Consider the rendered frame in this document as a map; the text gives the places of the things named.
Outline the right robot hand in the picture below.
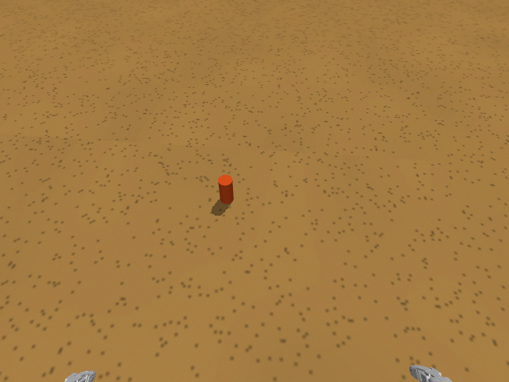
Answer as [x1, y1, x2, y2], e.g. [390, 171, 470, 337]
[409, 365, 452, 382]

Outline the can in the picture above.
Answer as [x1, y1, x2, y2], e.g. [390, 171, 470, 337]
[218, 175, 234, 204]

